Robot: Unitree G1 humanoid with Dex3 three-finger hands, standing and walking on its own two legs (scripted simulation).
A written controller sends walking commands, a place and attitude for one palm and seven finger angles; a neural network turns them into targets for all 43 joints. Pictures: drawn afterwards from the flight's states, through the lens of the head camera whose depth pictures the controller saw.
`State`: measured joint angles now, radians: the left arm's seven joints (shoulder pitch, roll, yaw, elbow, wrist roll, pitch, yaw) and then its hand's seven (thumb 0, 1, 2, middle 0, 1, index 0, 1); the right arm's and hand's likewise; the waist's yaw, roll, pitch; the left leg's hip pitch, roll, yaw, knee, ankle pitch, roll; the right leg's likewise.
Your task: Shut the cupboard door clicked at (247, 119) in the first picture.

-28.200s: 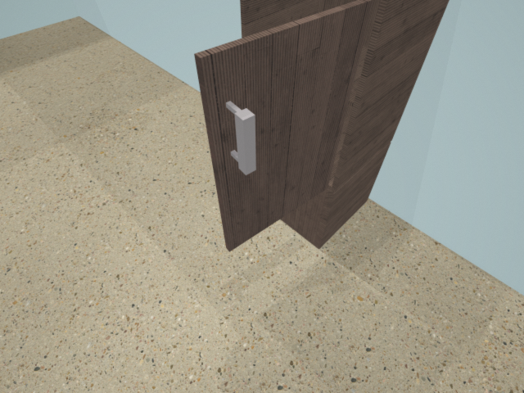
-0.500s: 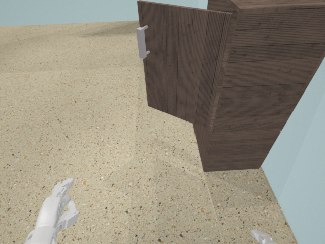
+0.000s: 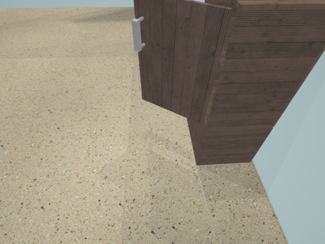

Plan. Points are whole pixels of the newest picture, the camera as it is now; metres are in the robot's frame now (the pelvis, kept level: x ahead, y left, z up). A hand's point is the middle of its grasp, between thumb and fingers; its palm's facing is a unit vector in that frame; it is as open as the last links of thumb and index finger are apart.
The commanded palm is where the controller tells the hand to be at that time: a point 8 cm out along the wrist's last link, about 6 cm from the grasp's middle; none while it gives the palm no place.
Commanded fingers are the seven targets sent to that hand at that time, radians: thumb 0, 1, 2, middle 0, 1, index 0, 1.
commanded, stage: let the arm hang, fingers relaxed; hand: left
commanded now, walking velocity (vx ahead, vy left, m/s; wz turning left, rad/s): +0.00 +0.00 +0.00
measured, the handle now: (139, 34) +0.94 +0.15 +0.08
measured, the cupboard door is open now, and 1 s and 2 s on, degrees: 55 55 55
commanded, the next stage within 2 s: look to check the result in 0.46 s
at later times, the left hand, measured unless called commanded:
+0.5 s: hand out of the picture -0.03 +0.16 -0.18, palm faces +0.03 -0.99 -0.14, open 7.4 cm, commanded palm none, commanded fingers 0.00 0.90 0.90 -0.20 -0.30 -0.20 -0.30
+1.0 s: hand out of the picture -0.01 +0.20 -0.17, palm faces -0.01 -0.97 -0.22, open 7.4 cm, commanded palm none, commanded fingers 0.00 0.90 0.90 -0.20 -0.30 -0.20 -0.30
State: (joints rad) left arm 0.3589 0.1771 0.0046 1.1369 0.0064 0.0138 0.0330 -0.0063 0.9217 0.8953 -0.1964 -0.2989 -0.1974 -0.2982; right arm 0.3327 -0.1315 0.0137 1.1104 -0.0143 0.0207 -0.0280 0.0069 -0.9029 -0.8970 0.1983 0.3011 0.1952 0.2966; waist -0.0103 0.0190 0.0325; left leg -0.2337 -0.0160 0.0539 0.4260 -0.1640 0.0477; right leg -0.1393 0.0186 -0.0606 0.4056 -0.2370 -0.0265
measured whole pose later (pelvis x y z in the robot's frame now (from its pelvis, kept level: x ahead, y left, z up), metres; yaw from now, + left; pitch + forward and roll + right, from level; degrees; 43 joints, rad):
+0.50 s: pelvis +0.00 +0.01 +0.00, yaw -1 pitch -2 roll +0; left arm 0.35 0.10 0.00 1.15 0.01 -0.01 0.04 0.00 0.91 0.90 -0.20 -0.30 -0.20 -0.30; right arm 0.33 -0.12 0.00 1.13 -0.01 0.01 -0.04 0.00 -0.91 -0.90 0.20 0.30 0.19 0.30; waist -0.01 -0.01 0.00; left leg -0.21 -0.03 0.08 0.40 -0.16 0.06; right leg -0.14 0.00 -0.04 0.41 -0.24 -0.01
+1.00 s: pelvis +0.00 +0.01 +0.00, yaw -1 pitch -2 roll +0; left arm 0.30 0.19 0.01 1.15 0.01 0.00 0.03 0.00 0.91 0.90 -0.20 -0.30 -0.20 -0.30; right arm 0.27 -0.19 -0.01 1.13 -0.01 0.00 -0.03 0.00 -0.90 -0.90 0.20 0.30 0.20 0.30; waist -0.01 0.00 0.03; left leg -0.20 -0.03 0.08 0.37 -0.14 0.07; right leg -0.13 0.00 -0.03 0.39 -0.22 -0.01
